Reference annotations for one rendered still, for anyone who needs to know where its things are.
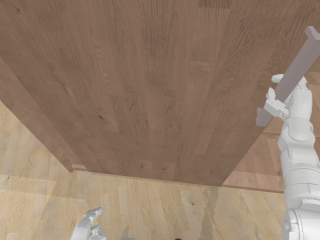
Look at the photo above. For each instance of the robot right forearm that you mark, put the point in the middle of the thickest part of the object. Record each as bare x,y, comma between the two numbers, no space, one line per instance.
300,164

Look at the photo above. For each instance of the handle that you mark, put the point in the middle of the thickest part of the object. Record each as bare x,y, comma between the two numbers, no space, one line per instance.
305,58

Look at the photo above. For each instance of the robot right hand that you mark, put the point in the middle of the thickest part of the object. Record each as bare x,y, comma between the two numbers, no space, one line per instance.
298,104

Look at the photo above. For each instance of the robot right upper arm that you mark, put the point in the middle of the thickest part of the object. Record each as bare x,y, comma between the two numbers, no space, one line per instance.
300,224

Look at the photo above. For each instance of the wardrobe door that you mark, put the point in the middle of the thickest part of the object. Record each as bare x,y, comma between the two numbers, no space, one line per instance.
155,89
17,89

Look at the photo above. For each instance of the robot left hand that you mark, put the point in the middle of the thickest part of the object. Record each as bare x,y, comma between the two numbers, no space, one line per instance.
83,229

